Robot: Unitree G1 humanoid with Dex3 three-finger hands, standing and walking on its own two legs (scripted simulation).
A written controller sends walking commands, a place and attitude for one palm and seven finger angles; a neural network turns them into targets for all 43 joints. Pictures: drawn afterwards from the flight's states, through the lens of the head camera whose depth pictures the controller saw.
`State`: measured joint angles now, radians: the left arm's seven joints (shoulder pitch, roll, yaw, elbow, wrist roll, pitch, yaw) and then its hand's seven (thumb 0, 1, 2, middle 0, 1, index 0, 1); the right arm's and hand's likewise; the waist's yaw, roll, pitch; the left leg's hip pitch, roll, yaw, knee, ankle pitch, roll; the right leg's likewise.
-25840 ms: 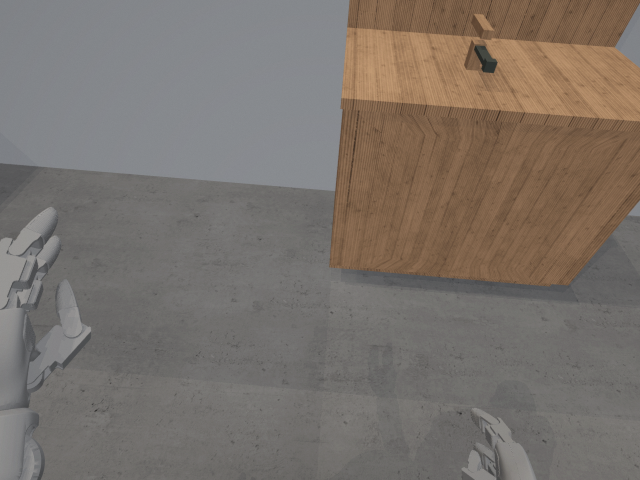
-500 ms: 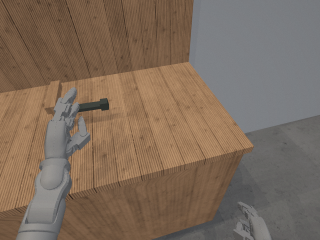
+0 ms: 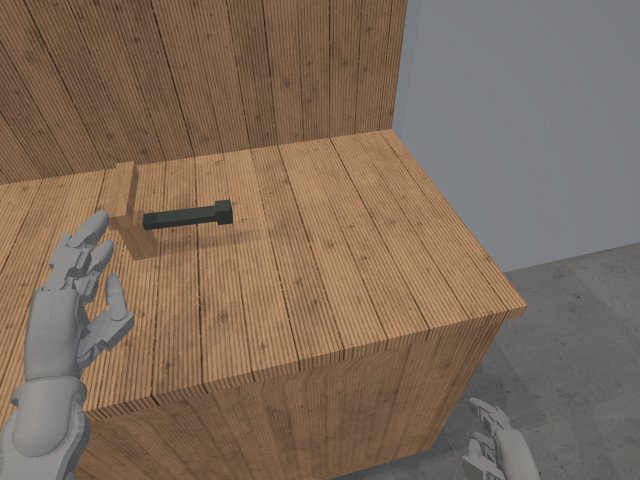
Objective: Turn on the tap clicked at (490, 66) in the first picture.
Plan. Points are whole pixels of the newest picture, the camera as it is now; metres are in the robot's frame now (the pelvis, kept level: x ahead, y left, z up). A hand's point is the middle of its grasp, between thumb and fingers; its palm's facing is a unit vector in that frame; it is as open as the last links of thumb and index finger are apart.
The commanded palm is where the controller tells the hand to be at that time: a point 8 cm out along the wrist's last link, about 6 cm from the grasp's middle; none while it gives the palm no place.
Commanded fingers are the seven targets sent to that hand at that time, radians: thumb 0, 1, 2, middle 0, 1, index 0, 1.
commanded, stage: draw the hand back beside the body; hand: left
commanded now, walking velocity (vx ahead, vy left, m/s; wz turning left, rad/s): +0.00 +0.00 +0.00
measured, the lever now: (224, 212) +0.48 +0.22 +0.07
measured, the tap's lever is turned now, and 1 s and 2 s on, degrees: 86 86 86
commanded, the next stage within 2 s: step back with the hand held close in 0.40 s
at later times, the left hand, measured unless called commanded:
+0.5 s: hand (110, 334) +0.20 +0.23 +0.15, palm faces +0.40 -0.86 -0.33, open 7.4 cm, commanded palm +0.16 +0.28 +0.17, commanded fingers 0.00 0.90 0.90 -0.20 -0.30 -0.20 -0.30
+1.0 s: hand (76, 374) +0.16 +0.25 +0.15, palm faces +0.35 -0.83 -0.44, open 7.4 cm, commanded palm +0.11 +0.29 +0.17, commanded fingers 0.00 0.90 0.90 -0.20 -0.30 -0.20 -0.30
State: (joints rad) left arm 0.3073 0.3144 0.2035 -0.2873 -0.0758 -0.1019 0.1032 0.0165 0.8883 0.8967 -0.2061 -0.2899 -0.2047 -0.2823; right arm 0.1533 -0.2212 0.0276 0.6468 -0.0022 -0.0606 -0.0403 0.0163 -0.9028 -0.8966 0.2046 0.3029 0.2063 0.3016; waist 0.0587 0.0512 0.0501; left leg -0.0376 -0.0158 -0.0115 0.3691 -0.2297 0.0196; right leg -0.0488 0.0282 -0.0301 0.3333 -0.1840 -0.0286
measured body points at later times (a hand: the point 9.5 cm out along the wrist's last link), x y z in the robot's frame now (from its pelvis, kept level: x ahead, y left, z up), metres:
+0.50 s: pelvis +0.00 -0.01 +0.00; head -0.02 -0.02 +0.45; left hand +0.17 +0.28 +0.17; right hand +0.20 -0.21 -0.08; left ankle -0.01 +0.11 -0.75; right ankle +0.01 -0.10 -0.75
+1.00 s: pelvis -0.05 +0.01 -0.01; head -0.03 +0.01 +0.44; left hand +0.14 +0.29 +0.17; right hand +0.12 -0.24 -0.09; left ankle -0.01 +0.10 -0.75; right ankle +0.01 -0.10 -0.75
